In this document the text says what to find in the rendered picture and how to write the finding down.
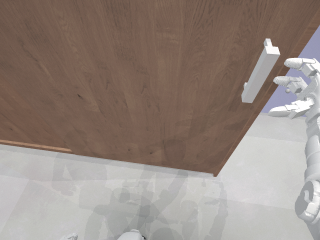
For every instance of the right robot hand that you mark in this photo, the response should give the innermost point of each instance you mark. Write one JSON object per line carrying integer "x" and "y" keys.
{"x": 298, "y": 108}

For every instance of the robot right upper arm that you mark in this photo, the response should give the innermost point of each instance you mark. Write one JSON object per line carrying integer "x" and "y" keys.
{"x": 307, "y": 207}

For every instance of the left robot shin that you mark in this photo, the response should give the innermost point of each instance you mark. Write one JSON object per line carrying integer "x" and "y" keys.
{"x": 136, "y": 231}

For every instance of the handle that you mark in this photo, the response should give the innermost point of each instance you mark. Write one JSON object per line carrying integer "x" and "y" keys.
{"x": 266, "y": 61}

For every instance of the robot right forearm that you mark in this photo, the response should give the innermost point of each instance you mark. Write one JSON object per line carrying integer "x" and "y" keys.
{"x": 312, "y": 147}

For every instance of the wardrobe door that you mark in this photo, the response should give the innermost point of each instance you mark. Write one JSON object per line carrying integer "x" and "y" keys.
{"x": 153, "y": 82}
{"x": 19, "y": 122}

